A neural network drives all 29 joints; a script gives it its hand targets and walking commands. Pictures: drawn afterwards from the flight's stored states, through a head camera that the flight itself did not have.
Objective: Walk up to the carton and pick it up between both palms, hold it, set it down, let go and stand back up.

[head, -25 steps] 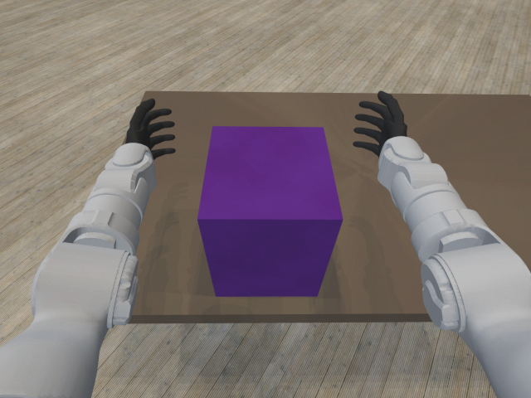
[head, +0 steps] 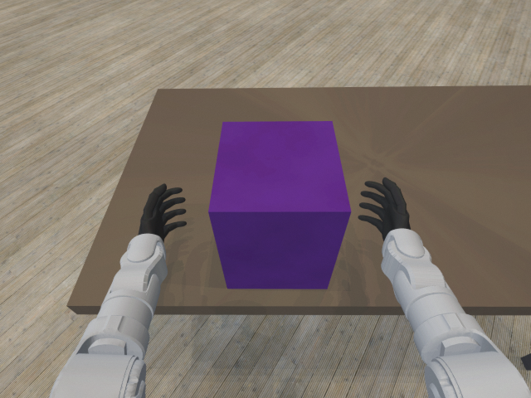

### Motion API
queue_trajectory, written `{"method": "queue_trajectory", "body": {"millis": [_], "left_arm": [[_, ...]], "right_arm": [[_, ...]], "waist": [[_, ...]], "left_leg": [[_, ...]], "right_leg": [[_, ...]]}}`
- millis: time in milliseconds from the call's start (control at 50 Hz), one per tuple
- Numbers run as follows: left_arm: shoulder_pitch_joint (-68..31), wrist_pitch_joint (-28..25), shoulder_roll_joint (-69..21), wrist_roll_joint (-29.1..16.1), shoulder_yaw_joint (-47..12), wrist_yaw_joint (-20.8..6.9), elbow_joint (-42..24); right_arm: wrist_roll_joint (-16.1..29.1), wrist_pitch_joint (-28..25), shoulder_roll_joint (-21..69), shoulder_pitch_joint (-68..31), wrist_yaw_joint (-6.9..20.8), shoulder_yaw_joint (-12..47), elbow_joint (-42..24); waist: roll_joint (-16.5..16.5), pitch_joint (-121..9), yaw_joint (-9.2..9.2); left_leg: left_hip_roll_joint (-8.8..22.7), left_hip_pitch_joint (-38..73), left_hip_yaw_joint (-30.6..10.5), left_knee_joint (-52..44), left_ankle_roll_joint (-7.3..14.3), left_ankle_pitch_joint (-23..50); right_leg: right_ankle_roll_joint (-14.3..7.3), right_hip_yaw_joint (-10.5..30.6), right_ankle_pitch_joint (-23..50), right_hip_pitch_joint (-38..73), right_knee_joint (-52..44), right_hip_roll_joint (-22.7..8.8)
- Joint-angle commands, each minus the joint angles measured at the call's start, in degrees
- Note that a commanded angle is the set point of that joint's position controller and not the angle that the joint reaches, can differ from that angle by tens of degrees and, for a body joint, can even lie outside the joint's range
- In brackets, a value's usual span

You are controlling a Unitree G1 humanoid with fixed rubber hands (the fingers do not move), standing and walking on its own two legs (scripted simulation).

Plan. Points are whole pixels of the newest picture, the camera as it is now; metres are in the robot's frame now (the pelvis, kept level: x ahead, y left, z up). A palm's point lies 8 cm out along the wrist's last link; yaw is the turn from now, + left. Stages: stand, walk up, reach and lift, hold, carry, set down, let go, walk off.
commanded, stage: set down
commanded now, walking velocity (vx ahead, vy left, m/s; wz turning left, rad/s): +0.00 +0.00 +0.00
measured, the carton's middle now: (277, 209) +0.46 +0.01 +0.00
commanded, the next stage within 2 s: none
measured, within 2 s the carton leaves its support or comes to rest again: neither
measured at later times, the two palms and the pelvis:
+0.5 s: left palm (158, 284) +0.30 +0.21 +0.00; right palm (393, 278) +0.31 -0.17 +0.01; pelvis +0.00 +0.00 +0.00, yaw +1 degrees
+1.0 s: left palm (148, 323) +0.25 +0.22 -0.03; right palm (403, 316) +0.26 -0.18 -0.02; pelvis +0.02 +0.01 +0.00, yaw +0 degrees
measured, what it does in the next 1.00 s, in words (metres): stands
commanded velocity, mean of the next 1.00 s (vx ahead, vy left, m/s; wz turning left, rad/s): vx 0.00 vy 0.00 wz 0.00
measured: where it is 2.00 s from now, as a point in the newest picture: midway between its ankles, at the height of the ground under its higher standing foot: outside the picture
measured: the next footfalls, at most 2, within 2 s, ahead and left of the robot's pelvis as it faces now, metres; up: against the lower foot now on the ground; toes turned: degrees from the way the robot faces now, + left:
none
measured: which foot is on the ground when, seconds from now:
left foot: down 0.00-1.00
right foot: down 0.00-1.00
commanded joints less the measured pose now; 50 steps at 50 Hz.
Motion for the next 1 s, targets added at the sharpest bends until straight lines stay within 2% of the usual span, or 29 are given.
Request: {"method": "queue_trajectory", "body": {"millis": [0,20,40,60,80,140,200,220,240,260,280,300,320,340,380,400,420,440,480,540,600,660,680,700,720,860,880,900,980], "left_arm": [[-34.21,-4.72,10.81,-3.41,-0.89,0.83,-19.4],[-30.98,-4.45,9.65,-3.33,-2.18,0.76,-17.17],[-34.0,-4.06,9.82,-4.4,-2.83,0.66,-16.54],[-25.52,-3.49,8.49,-3.71,-2.9,0.05,-15.73],[-23.05,-3.24,7.93,-2.6,-1.99,-0.47,-15.32],[-11.37,-3.62,5.28,1.13,1.37,-2.42,-15.8],[-10.87,-3.65,5.32,3.63,1.37,-3.86,-13.87],[-8.22,-4.26,5.19,4.79,2.94,-3.45,-14.84],[-7.74,-4.45,4.18,4.36,1.94,-3.42,-15.37],[-6.45,-5.02,3.15,4.72,2.34,-3.27,-15.7],[-7.63,-5.65,3.96,5.03,2.16,-2.79,-17.3],[-9.61,-6.6,3.95,4.84,2.65,-1.82,-20.11],[-13.29,-7.26,5.01,3.14,1.51,-1.08,-19.97],[-11.66,-8.23,4.79,2.84,0.87,-0.53,-21.06],[-15.34,-10.61,5.16,0.17,-2.56,0.57,-22.08],[-0.8,-11.96,1.55,1.45,-2.44,0.46,-21.49],[-3.27,-13.84,2.91,0.85,-2.46,-0.42,-24.53],[-2.9,-14.99,3.78,0.42,-2.97,-0.59,-21.46],[-2.55,-17.56,4.38,0.69,-1.35,-0.54,-24.1],[4.21,-19.22,4.86,0.71,-1.25,-0.81,-18.52],[9.82,-20.24,3.79,1.89,-1.16,-1.78,-16.38],[7.63,-21.69,4.61,1.28,-1.9,-1.36,-17.88],[9.56,-22.86,5.51,1.43,-2.33,-1.04,-21.89],[6.29,-23.15,5.09,0.81,-3.06,-0.62,-19.9],[11.98,-23.58,3.43,1.2,-3.93,-0.4,-20.28],[14.17,-24.79,3.9,1.98,-4.71,0.26,-21.96],[18.26,-25.01,3.65,2.5,-4.59,0.51,-21.54],[21.06,-24.87,2.63,3.07,-4.39,0.35,-21.27],[26.44,-24.14,2.72,4.63,-3.22,-0.52,-22.62]], "right_arm": [[-0.46,-3.3,-9.21,-30.88,0.29,-1.95,-20.35],[0.29,-2.76,-8.01,-28.24,0.3,-1.47,-19.86],[0.02,-1.8,-7.76,-30.86,0.3,-1.79,-18.26],[0.7,-1.6,-6.72,-22.67,0.34,0.26,-16.95],[0.92,-1.6,-5.56,-20.88,0.16,1.06,-16.82],[1.6,-4.07,-4.63,-10.95,-0.32,2.48,-13.68],[-0.96,-5.35,-4.89,-9.68,-0.48,1.1,-10.13],[-1.45,-5.81,-3.22,-6.47,-0.29,1.01,-10.98],[-1.53,-6.45,-3.06,-6.01,-0.42,1.21,-13.08],[-1.89,-7.14,-2.77,-4.65,-0.23,1.57,-12.75],[-2.22,-7.98,-3.35,-6.72,0.06,0.89,-14.82],[-3.54,-8.55,-2.63,-8.36,0.26,0.28,-16.65],[-4.04,-8.63,-3.35,-10.61,0.55,-0.79,-17.54],[-4.11,-9.23,-2.62,-8.73,0.82,-0.35,-19.0],[-5.4,-9.96,-2.98,-11.03,1.32,-2.69,-21.05],[-4.6,-11.38,-0.05,2.43,1.52,0.7,-19.5],[-5.04,-12.85,-0.03,-0.89,1.54,0.29,-22.38],[-5.8,-13.79,-0.3,-1.32,1.45,-0.24,-21.66],[-6.09,-15.95,-0.64,-0.62,1.09,0.08,-25.12],[-5.81,-16.46,-0.1,6.04,1.88,1.16,-22.41],[-7.07,-18.3,-1.33,9.21,2.16,0.8,-19.71],[-8.22,-20.75,-1.61,8.14,2.32,-0.14,-19.59],[-5.68,-21.37,-0.49,12.27,2.53,1.89,-19.24],[-6.6,-21.78,-1.77,7.89,2.89,0.32,-19.23],[-5.81,-22.64,-0.57,14.08,3.3,2.2,-17.24],[-4.11,-26.16,-2.12,15.75,4.73,1.67,-14.44],[-4.13,-26.62,-1.61,18.84,4.99,2.12,-13.02],[-3.29,-27.27,-2.21,21.08,5.2,2.75,-11.86],[-3.76,-28.92,-1.96,23.99,4.82,3.04,-11.6]], "waist": [[1.61,-38.77,-0.96],[1.22,-36.68,-1.62],[3.04,-35.18,-0.83],[0.89,-32.48,-1.24],[1.29,-30.94,-0.41],[1.69,-25.34,0.29],[2.47,-16.93,0.61],[3.17,-14.66,1.35],[2.69,-13.32,0.4],[2.42,-11.93,1.68],[3.51,-12.12,0.52],[4.37,-13.92,1.95],[4.38,-14.27,0.41],[3.92,-15.52,0.5],[4.25,-18.33,-0.87],[3.37,-18.37,-0.2],[1.91,-20.55,-1.05],[1.69,-20.78,-1.45],[0.16,-22.71,-0.29],[-1.42,-17.18,-0.16],[-1.23,-14.51,0.04],[-0.58,-15.57,0.18],[0.9,-16.23,0.42],[1.62,-14.62,0.2],[1.6,-14.21,0.81],[3.6,-10.96,0.02],[4.01,-9.25,0.85],[4.49,-9.06,0.17],[1.88,-6.6,0.94]], "left_leg": [[-1.12,16.23,0.09,0.06,-2.38,11.99],[-1.21,16.39,-0.15,0.1,-2.39,9.71],[-1.14,15.54,0.09,-0.81,-2.59,8.23],[-1.2,16.04,-0.04,-0.56,-1.91,9.59],[-1.21,16.41,0.16,-1.27,-1.95,9.3],[-1.44,18.39,-0.38,-1.29,-2.23,18.4],[-2.06,15.14,1.1,-3.27,-1.9,13.49],[-1.98,14.98,1.02,-3.79,-1.89,12.79],[-2.25,16.47,0.99,-4.0,-2.21,11.85],[-2.42,15.98,1.02,-4.26,-2.25,12.07],[-2.3,15.58,1.03,-4.66,-2.34,11.16],[-2.17,16.13,1.12,-4.82,-2.22,10.96],[-1.89,14.51,1.1,-4.38,-1.86,8.28],[-1.99,13.92,0.67,-4.05,-2.05,7.92],[-2.13,11.93,0.94,-2.71,-2.02,6.24],[-1.82,15.9,0.24,-2.69,-2.32,10.73],[-2.37,16.16,0.54,-1.75,-2.55,14.16],[-2.72,14.34,0.31,-1.11,-1.89,13.8],[-2.38,13.47,0.35,-0.64,-1.98,13.83],[-1.99,11.4,0.13,-1.54,-1.63,8.6],[-2.32,13.08,0.38,-1.7,-1.73,10.21],[-2.08,13.08,0.33,-1.06,-2.27,9.44],[-2.5,13.32,0.85,-0.96,-2.36,9.73],[-2.35,11.47,0.1,-1.22,-2.69,7.61],[-2.09,13.74,0.13,-0.95,-2.42,10.54],[-1.95,15.59,-0.89,-1.07,-3.37,9.72],[-1.74,15.96,-0.59,-0.7,-3.18,11.04],[-1.7,17.78,-0.87,-0.66,-3.46,12.86],[-1.65,18.13,-1.29,-0.99,-3.32,13.16]], "right_leg": [[0.84,0.03,6.29,8.91,0.51,1.72],[0.72,0.36,5.82,9.14,0.07,1.42],[0.2,0.43,2.97,8.46,0.03,1.11],[0.56,-0.09,5.08,10.26,0.05,1.39],[0.43,0.85,5.12,10.83,-0.65,1.15],[0.45,1.47,11.54,14.81,-1.15,1.39],[0.45,1.74,5.74,15.71,-3.39,0.61],[0.4,1.06,4.57,15.13,-3.14,0.44],[0.49,1.01,3.71,14.72,-3.64,0.27],[0.47,1.46,3.06,15.21,-3.57,0.38],[-0.03,1.32,1.78,14.72,-4.1,0.2],[-0.46,1.18,0.6,13.97,-4.13,0.43],[-0.46,1.74,-1.28,12.54,-3.54,-0.2],[-0.75,1.1,-1.2,13.8,-2.89,0.28],[-0.99,1.49,0.0,13.34,-1.17,-0.4],[-0.72,1.33,5.31,15.94,-0.16,-0.17],[-0.5,1.95,8.99,17.13,-0.56,-0.21],[-0.71,2.45,9.29,17.29,-0.06,-0.73],[-0.08,2.56,10.24,17.02,0.57,-0.5],[-0.38,2.52,5.3,16.92,0.83,-0.61],[-0.5,2.79,5.22,16.13,-0.15,-0.62],[-0.72,2.42,3.34,14.37,0.27,-0.1],[-0.93,2.71,4.2,15.32,0.34,-0.38],[-1.21,2.57,2.13,14.03,0.75,-0.14],[-1.58,2.88,4.17,15.46,0.21,-0.15],[-2.04,2.0,2.19,12.69,-0.43,-0.08],[-2.32,2.41,2.79,12.92,-0.43,-0.08],[-2.34,2.06,4.52,13.25,-0.42,0.27],[-1.89,1.81,6.03,15.34,-0.79,0.17]]}}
